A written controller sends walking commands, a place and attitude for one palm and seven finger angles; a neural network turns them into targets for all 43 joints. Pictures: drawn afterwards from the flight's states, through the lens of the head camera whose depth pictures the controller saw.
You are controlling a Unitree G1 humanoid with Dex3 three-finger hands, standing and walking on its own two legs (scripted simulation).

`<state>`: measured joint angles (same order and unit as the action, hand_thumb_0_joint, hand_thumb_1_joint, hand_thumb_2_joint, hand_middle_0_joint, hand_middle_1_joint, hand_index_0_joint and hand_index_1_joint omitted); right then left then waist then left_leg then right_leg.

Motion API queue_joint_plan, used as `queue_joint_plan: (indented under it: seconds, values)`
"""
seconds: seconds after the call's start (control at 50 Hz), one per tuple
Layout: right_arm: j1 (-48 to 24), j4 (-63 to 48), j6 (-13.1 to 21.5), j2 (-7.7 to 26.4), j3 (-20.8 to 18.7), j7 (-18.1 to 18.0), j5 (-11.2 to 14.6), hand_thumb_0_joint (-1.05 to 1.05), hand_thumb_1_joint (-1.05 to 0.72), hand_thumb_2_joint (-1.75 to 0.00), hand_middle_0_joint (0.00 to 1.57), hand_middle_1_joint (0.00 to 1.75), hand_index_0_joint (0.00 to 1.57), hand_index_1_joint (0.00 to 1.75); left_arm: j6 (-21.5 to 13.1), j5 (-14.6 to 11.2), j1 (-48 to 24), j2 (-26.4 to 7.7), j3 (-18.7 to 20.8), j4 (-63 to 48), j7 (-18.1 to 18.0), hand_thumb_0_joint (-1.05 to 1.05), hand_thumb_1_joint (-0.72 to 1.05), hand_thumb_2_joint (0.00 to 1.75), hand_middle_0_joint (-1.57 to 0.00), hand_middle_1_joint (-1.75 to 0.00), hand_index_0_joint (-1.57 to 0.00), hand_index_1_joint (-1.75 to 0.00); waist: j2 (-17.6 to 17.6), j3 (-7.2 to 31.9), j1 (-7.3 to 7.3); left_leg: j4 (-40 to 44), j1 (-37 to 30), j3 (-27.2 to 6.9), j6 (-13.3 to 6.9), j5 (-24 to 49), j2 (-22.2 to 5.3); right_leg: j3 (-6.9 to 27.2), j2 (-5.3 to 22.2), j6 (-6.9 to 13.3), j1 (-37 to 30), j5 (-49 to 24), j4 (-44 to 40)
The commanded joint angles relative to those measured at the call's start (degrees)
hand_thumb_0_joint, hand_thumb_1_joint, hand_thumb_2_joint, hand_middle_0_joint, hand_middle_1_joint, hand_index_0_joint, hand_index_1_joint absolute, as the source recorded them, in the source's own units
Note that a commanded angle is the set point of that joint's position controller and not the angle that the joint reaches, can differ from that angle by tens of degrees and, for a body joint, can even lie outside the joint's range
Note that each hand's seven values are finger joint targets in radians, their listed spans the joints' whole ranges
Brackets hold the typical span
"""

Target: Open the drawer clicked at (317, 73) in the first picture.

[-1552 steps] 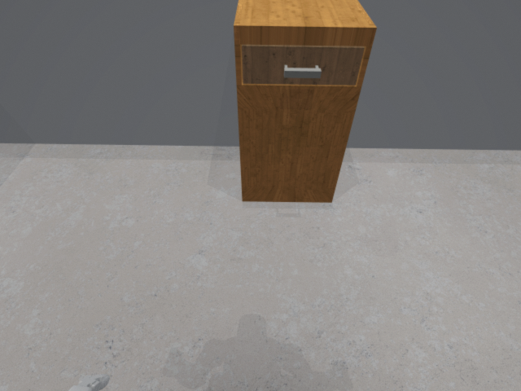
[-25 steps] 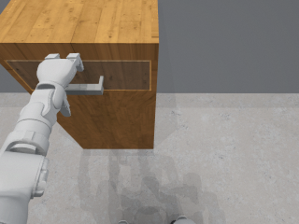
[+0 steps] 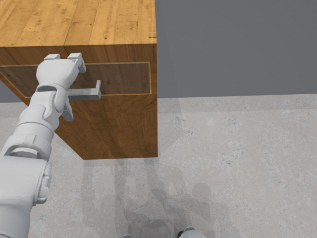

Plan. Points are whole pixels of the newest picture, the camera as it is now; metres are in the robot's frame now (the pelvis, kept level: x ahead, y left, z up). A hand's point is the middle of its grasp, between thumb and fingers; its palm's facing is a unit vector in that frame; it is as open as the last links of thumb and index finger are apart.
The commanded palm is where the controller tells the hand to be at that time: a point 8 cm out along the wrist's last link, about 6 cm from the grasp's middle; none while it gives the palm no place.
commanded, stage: re-aim the fingers above the handle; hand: left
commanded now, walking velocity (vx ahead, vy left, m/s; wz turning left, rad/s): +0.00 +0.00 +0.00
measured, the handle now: (79, 89) +0.55 +0.22 -0.01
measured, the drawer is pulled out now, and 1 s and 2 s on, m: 0.00 0.00 0.00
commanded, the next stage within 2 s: lower the fingers behind the handle in 1.42 s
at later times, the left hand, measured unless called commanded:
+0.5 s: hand (70, 89) +0.49 +0.21 +0.06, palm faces -0.05 -0.01 -1.00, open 13.8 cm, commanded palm +0.48 +0.22 +0.11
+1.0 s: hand (70, 87) +0.50 +0.21 +0.06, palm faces -0.07 +0.01 -1.00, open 13.8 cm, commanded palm +0.48 +0.22 +0.11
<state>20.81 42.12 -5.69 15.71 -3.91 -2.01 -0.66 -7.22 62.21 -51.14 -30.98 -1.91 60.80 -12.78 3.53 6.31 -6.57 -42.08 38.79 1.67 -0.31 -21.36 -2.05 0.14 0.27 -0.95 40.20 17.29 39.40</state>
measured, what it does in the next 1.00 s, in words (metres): stands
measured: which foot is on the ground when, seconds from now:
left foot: down 0.00-1.00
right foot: down 0.00-1.00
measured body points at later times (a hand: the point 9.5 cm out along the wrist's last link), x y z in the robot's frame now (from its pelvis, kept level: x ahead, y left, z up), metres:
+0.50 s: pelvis +0.00 +0.01 +0.00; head +0.09 +0.00 +0.44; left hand +0.49 +0.21 +0.11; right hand +0.01 -0.27 -0.13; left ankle -0.02 +0.12 -0.71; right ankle +0.01 -0.13 -0.71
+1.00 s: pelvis +0.00 +0.00 +0.00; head +0.10 -0.01 +0.44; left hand +0.50 +0.21 +0.11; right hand +0.01 -0.28 -0.13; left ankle -0.02 +0.12 -0.71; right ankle +0.01 -0.13 -0.71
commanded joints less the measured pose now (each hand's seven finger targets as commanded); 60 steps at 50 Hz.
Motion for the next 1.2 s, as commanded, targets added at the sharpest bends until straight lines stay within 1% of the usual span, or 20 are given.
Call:
queue_joint_plan:
  seconds: [0.0,0.12,0.16,0.22,0.28,0.36,0.48,0.5,0.58,0.6,0.66,0.68,0.72,0.78,0.8,0.92,1.04,1.08,1.14,1.18]
  values:
    - [6.9,-3.0,1.3,8.9,-2.7,-1.0,-0.1,0.00,-0.90,-0.90,0.20,0.30,0.20,0.30,-0.5,0.3,-25.9,-14.7,4.0,-9.7,-3.0,0.00,-0.50,0.30,-0.30,-1.20,-0.30,-1.20,-0.8,22.1,-1.07,3.0,-12.9,-0.3,-1.7,19.6,3.0,-1.4,-3.1,2.3,-10.8,-15.2,-3.1]
    - [6.5,-3.4,1.6,8.8,-2.5,-0.4,-0.7,0.00,-0.90,-0.90,0.20,0.30,0.20,0.30,0.1,0.8,-25.5,-18.1,7.6,-11.8,-5.3,0.00,-0.50,0.30,-0.30,-1.20,-0.30,-1.20,0.7,27.3,0.51,1.9,-13.6,-0.2,-1.6,23.7,3.1,-1.3,-3.1,2.4,-13.5,-18.8,-1.3]
    - [6.5,-3.4,1.5,8.8,-2.5,-0.3,-0.6,0.00,-0.90,-0.90,0.20,0.30,0.20,0.30,1.0,1.1,-25.3,-17.9,7.3,-10.8,-5.6,0.00,-0.50,0.30,-0.30,-1.20,-0.30,-1.20,0.6,26.7,0.40,1.9,-13.3,-0.2,-1.6,24.2,3.0,-1.5,-3.1,2.3,-13.0,-18.8,-1.1]
    - [6.4,-3.5,1.6,8.9,-2.6,0.0,-0.2,0.00,-0.90,-0.90,0.20,0.30,0.20,0.30,2.8,1.2,-24.2,-14.1,4.4,-9.0,-5.3,0.00,-0.50,0.30,-0.30,-1.20,-0.30,-1.20,-0.4,23.5,-0.34,2.6,-13.4,-0.2,-1.5,22.8,2.7,-2.0,-3.4,2.3,-11.0,-16.9,-2.0]
    - [6.9,-3.6,1.7,9.0,-2.9,-0.2,-0.1,0.00,-0.90,-0.90,0.20,0.30,0.20,0.30,2.8,1.0,-26.6,-13.7,3.8,-10.8,-4.6,0.00,-0.50,0.30,-0.30,-1.20,-0.30,-1.20,-1.1,25.4,-0.86,2.5,-15.4,-0.4,-1.7,23.3,2.6,-1.8,-3.4,2.2,-11.6,-17.3,-2.4]
    - [7.1,-3.4,2.1,8.5,-3.3,-0.6,0.0,0.00,-0.90,-0.90,0.20,0.30,0.20,0.30,1.2,-0.2,-26.8,-9.4,0.9,-12.7,-2.8,0.00,-0.50,0.30,-0.30,-1.20,-0.30,-1.20,-0.4,25.0,-1.69,2.6,-18.3,-0.9,-1.7,24.5,2.4,-1.8,-3.4,2.2,-10.3,-16.9,-3.2]
    - [6.5,-3.1,2.1,8.4,-2.6,-0.5,-0.2,0.00,-0.90,-0.90,0.20,0.30,0.20,0.30,0.3,0.1,-26.8,-11.6,2.9,-12.1,-3.6,0.00,-0.50,0.30,-0.30,-1.20,-0.30,-1.20,0.6,21.4,-0.94,2.9,-16.1,-1.1,-1.4,22.8,2.8,-2.2,-3.4,2.6,-8.9,-15.1,-2.8]
    - [6.2,-3.0,2.0,8.6,-2.5,-0.5,-0.2,0.00,-0.90,-0.90,0.20,0.30,0.20,0.30,0.8,0.6,-25.7,-13.7,4.6,-10.4,-4.2,0.00,-0.50,0.30,-0.30,-1.20,-0.30,-1.20,-0.3,20.2,-0.49,3.0,-14.4,-1.1,-1.4,21.5,2.8,-2.2,-3.4,2.7,-8.8,-14.3,-2.6]
    - [6.0,-3.4,2.0,8.7,-2.2,-0.3,-0.4,0.00,-0.90,-0.90,0.20,0.30,0.20,0.30,2.3,1.5,-27.3,-15.4,5.3,-9.9,-5.6,0.00,-0.50,0.30,-0.30,-1.20,-0.30,-1.20,1.0,23.1,-0.26,2.4,-13.7,-0.7,-1.3,22.8,3.0,-2.1,-3.2,2.7,-10.1,-16.1,-1.4]
    - [6.1,-3.7,2.1,8.5,-2.3,-0.1,-0.4,0.00,-0.90,-0.90,0.20,0.30,0.20,0.30,2.9,1.5,-27.3,-13.6,3.8,-9.6,-5.7,0.00,-0.50,0.30,-0.30,-1.20,-0.30,-1.20,1.1,24.2,-0.62,2.2,-14.2,-0.5,-1.3,23.3,3.0,-2.0,-3.2,2.6,-10.2,-16.6,-1.6]
    - [6.9,-3.5,1.7,8.7,-2.6,-0.2,-0.5,0.00,-0.90,-0.90,0.20,0.30,0.20,0.30,3.3,1.0,-27.1,-14.3,4.3,-10.2,-4.9,0.00,-0.50,0.30,-0.30,-1.20,-0.30,-1.20,0.4,28.2,-0.79,1.5,-16.2,-0.5,-1.3,27.3,2.7,-1.9,-3.2,2.2,-12.1,-20.0,-1.2]
    - [6.9,-3.2,1.4,8.9,-2.6,-0.2,-0.4,0.00,-0.90,-0.90,0.20,0.30,0.20,0.30,3.8,0.8,-26.1,-15.8,5.4,-8.9,-4.7,0.00,-0.50,0.30,-0.30,-1.20,-0.30,-1.20,-0.9,27.1,-0.56,1.5,-15.1,-0.3,-1.4,26.2,2.8,-1.8,-3.2,2.2,-12.4,-19.8,-1.4]
    - [6.9,-3.4,1.3,8.8,-2.5,-0.3,-0.3,0.00,-0.90,-0.90,0.20,0.30,0.20,0.30,4.1,0.9,-27.6,-13.9,3.7,-9.4,-4.3,0.00,-0.50,0.30,-0.30,-1.20,-0.30,-1.20,-1.6,26.1,-1.03,2.1,-14.4,-0.4,-1.4,25.1,2.8,-1.8,-3.1,2.1,-12.4,-19.3,-1.8]
    - [6.4,-3.3,0.9,9.0,-2.3,-0.5,-0.1,0.00,-0.90,-0.90,0.20,0.30,0.20,0.30,4.3,0.5,-24.6,-14.7,4.5,-7.4,-3.6,0.00,-0.50,0.30,-0.30,-1.20,-0.30,-1.20,-2.6,24.1,-0.44,2.5,-13.3,-0.1,-1.5,24.2,2.9,-1.8,-3.1,2.1,-13.0,-19.3,-2.2]
    - [6.4,-3.3,1.0,8.8,-2.3,-0.6,-0.1,0.00,-0.90,-0.90,0.20,0.30,0.20,0.30,4.2,0.4,-26.1,-13.2,3.1,-8.0,-3.4,0.00,-0.50,0.30,-0.30,-1.20,-0.30,-1.20,-2.6,23.4,-1.28,2.8,-13.1,0.0,-1.7,23.1,2.9,-1.6,-3.1,2.0,-12.7,-19.0,-2.7]
    - [6.0,-3.8,1.2,8.6,-2.1,-1.0,0.2,0.00,-0.90,-0.90,0.20,0.30,0.20,0.30,2.7,0.6,-25.0,-13.5,2.9,-8.1,-2.6,0.00,-0.50,0.30,-0.30,-1.20,-0.30,-1.20,-1.1,21.8,-0.69,3.5,-12.7,0.1,-1.7,20.3,3.0,-1.4,-2.9,2.3,-12.2,-16.7,-3.1]
    - [6.9,-4.1,2.0,8.4,-2.8,-1.2,-0.2,0.00,-0.90,-0.90,0.20,0.30,0.20,0.30,-0.3,0.4,-27.7,-13.2,3.3,-12.6,-2.8,0.00,-0.50,0.30,-0.30,-1.20,-0.30,-1.20,-1.4,25.6,-1.31,2.3,-14.4,0.0,-2.0,21.9,3.2,-1.0,-3.1,2.2,-12.8,-18.1,-2.7]
    - [7.1,-3.6,2.1,8.5,-2.8,-1.2,-0.4,0.00,-0.90,-0.90,0.20,0.30,0.20,0.30,-0.9,0.4,-26.7,-16.0,5.7,-13.1,-3.3,0.00,-0.50,0.30,-0.30,-1.20,-0.30,-1.20,0.3,27.3,-0.45,1.7,-14.9,-0.2,-1.8,23.4,3.2,-1.0,-3.1,2.3,-13.2,-19.2,-1.9]
    - [7.1,-3.4,2.1,8.4,-2.9,-0.9,-0.5,0.00,-0.90,-0.90,0.20,0.30,0.20,0.30,-0.9,0.5,-28.1,-14.2,4.5,-14.0,-4.1,0.00,-0.50,0.30,-0.30,-1.20,-0.30,-1.20,1.7,27.2,-0.86,1.4,-15.7,-0.4,-1.6,25.9,3.1,-1.4,-3.2,2.4,-12.0,-19.8,-1.5]
    - [7.0,-2.9,1.9,8.7,-2.7,-0.7,-0.5,0.00,-0.90,-0.90,0.20,0.30,0.20,0.30,0.2,0.5,-26.2,-15.7,5.9,-12.1,-4.9,0.00,-0.50,0.30,-0.30,-1.20,-0.30,-1.20,0.6,26.4,-0.67,1.2,-14.4,-0.3,-1.6,25.1,3.1,-1.4,-3.3,2.2,-12.2,-19.8,-1.5]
